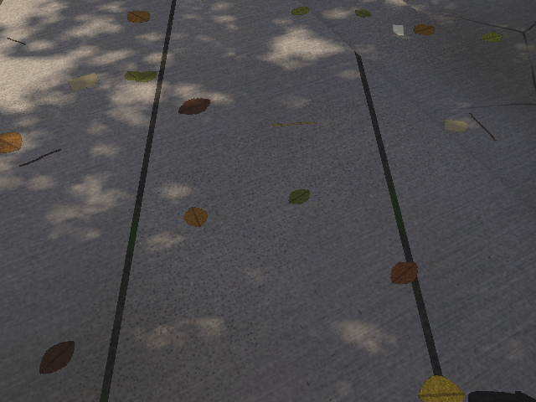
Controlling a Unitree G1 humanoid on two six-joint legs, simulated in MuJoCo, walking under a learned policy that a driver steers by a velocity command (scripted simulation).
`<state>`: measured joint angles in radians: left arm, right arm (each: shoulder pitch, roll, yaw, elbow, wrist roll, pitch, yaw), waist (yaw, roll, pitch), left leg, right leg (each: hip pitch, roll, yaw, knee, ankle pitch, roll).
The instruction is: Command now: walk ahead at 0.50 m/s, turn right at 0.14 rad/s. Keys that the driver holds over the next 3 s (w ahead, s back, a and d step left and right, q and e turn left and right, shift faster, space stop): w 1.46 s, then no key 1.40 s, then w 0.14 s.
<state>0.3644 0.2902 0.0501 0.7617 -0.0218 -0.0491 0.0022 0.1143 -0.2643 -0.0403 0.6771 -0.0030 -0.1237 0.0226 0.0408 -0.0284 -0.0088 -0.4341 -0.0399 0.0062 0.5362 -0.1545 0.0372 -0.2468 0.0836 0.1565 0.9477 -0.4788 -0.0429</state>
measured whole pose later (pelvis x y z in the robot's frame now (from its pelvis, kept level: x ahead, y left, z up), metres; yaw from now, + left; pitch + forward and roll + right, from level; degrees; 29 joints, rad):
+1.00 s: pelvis +0.53 -0.01 +0.00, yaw -1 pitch +3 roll -1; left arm 0.39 0.30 0.06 0.87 -0.01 -0.05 0.00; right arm 0.05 -0.26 -0.03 0.71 0.00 -0.09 0.04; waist 0.07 0.00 0.01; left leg -0.49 0.02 0.02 0.54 -0.11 0.05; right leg -0.04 -0.01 -0.01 0.54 -0.45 0.00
